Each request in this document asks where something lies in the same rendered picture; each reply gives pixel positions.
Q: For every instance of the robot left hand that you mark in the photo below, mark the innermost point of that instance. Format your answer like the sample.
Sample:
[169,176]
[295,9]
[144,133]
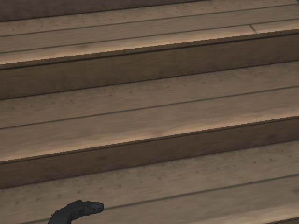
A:
[76,210]

